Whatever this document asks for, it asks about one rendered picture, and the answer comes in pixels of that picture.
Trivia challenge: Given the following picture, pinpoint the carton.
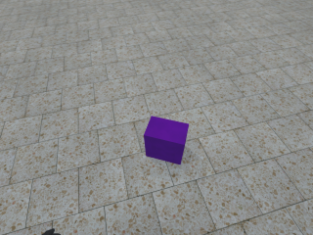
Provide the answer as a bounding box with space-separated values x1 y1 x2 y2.
144 116 189 165

